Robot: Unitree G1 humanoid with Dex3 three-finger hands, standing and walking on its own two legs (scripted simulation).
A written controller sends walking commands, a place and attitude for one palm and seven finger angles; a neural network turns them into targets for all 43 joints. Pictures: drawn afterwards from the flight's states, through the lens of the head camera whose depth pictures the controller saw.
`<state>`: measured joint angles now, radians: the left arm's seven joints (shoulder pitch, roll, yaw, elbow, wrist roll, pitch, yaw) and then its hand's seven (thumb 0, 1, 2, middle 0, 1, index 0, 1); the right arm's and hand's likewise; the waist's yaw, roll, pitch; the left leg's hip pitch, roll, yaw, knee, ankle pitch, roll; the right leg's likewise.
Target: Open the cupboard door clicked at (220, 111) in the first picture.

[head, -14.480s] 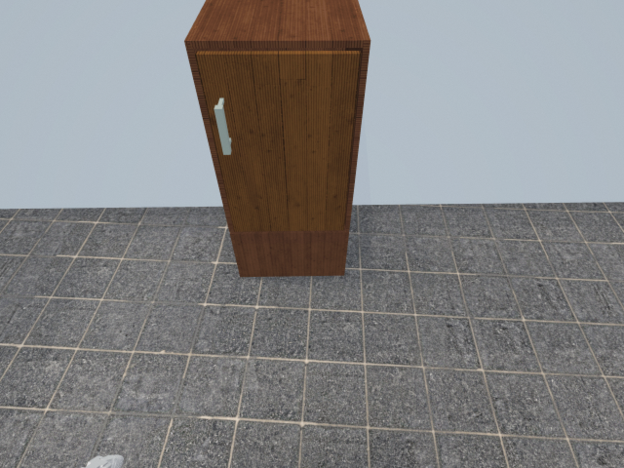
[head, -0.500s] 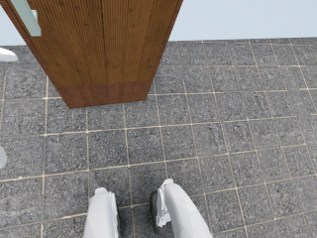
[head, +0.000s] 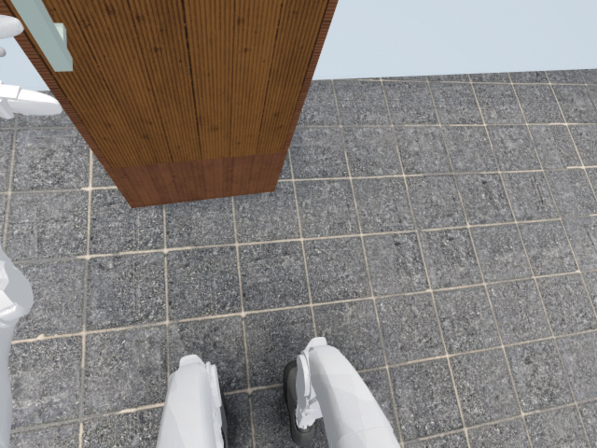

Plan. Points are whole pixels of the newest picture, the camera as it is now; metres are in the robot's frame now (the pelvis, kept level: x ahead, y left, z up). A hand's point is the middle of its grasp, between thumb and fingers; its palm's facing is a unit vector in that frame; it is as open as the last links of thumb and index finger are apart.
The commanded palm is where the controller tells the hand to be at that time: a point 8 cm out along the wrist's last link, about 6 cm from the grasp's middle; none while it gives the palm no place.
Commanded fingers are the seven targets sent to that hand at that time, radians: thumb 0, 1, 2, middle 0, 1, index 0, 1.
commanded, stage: slide the fingers in behind the handle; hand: left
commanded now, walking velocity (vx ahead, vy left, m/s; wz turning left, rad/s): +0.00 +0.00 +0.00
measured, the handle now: (37, 4) +0.61 +0.23 +0.07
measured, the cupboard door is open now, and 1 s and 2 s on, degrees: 0 0 0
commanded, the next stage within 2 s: close the thumb around the handle in 0.96 s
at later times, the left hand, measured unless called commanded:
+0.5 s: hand (25, 57) +0.55 +0.24 +0.06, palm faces +0.09 -0.99 -0.05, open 14.3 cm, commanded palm +0.55 +0.23 +0.06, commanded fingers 0.00 -0.50 0.30 -0.30 -1.20 -0.30 -1.20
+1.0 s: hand (42, 49) +0.56 +0.22 +0.06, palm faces +0.10 -0.99 -0.03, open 13.9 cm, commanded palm +0.55 +0.23 +0.06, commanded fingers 0.00 -0.50 0.30 -0.30 -1.20 -0.30 -1.20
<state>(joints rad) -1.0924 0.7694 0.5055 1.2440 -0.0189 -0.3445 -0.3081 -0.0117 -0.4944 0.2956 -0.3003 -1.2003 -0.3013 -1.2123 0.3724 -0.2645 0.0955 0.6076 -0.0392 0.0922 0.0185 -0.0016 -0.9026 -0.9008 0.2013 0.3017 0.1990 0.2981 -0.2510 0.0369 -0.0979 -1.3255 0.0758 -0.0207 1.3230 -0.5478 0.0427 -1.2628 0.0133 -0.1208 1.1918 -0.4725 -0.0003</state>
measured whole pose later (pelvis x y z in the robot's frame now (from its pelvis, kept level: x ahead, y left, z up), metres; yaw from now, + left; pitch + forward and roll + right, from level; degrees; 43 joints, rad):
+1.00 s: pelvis +0.00 +0.00 +0.00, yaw +1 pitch +31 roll -6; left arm -1.10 0.65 0.42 1.25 -0.02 -0.38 -0.21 -0.01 -0.49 0.30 -0.29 -1.23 -0.31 -1.22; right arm 0.39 -0.25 0.08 0.64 -0.06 0.09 0.04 0.00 -0.90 -0.90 0.20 0.30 0.20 0.30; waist -0.24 0.05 -0.11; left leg -1.31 0.06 -0.02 1.31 -0.54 0.04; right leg -1.25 0.01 -0.12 1.19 -0.48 0.00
